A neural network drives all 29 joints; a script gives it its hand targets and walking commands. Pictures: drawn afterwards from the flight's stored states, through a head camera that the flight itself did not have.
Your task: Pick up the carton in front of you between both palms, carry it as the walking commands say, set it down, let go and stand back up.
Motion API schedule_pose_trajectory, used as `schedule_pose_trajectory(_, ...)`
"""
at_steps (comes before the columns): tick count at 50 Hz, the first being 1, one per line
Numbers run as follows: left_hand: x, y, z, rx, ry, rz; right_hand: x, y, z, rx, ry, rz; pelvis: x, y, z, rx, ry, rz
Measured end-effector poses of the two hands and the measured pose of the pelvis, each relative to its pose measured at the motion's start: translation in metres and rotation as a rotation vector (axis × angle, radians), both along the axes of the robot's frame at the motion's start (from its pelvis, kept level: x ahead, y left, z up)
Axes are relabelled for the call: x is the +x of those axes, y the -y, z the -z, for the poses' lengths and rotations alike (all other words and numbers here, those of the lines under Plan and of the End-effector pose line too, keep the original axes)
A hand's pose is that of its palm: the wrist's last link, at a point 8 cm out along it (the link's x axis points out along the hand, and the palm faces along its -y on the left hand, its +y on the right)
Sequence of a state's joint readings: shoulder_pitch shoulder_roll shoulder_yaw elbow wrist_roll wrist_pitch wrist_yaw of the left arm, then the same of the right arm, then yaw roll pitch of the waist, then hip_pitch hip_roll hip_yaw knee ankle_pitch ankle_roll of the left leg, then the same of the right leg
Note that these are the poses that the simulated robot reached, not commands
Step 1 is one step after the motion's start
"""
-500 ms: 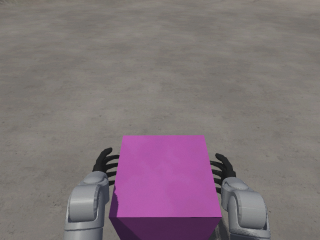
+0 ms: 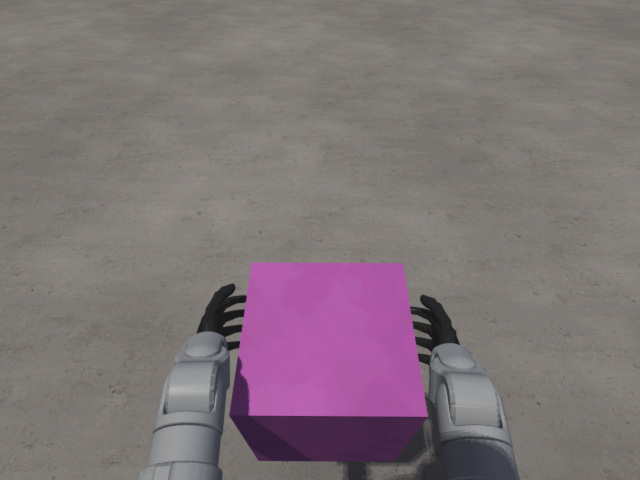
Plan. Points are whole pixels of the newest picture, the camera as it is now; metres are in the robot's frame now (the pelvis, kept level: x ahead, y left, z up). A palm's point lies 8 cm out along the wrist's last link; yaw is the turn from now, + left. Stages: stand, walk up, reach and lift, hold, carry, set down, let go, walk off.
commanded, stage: carry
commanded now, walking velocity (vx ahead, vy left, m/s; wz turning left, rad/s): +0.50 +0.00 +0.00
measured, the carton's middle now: (326, 367) +0.31 +0.00 -0.06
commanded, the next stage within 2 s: none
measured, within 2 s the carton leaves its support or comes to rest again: neither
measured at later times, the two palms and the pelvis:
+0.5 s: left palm (219, 264) +0.41 +0.16 +0.05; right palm (420, 264) +0.42 -0.13 +0.05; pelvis +0.13 +0.00 +0.02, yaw +1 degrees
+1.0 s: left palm (258, 175) +0.65 +0.14 +0.04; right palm (411, 184) +0.65 -0.16 +0.03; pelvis +0.36 -0.01 +0.01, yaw +1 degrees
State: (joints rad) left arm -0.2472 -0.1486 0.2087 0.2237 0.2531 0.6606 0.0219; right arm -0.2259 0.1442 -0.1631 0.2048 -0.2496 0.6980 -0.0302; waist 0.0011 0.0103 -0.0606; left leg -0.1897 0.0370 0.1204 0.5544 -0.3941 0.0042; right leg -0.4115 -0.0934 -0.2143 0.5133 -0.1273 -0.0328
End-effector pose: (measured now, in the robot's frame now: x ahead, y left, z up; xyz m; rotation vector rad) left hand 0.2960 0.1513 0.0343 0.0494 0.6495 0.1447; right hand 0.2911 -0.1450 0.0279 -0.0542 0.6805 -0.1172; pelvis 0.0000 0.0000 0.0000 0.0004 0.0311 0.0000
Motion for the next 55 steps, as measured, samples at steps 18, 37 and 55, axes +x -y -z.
schedule_pose_trajectory(18,0.069,0.005,-0.006,-0.017,-0.021,-0.043,0.080,0.005,-0.008,-0.003,-0.021,-0.034,0.078,0.016,-0.008,-0.006,-0.028,-0.041)
schedule_pose_trajectory(37,0.243,-0.014,-0.009,-0.018,-0.030,0.029,0.233,-0.014,-0.013,-0.013,-0.029,0.034,0.244,-0.021,-0.020,-0.028,-0.044,0.015)
schedule_pose_trajectory(55,0.382,0.009,-0.005,0.009,-0.024,-0.005,0.383,0.009,-0.003,0.015,-0.018,0.005,0.390,0.010,-0.010,-0.006,-0.013,-0.004)
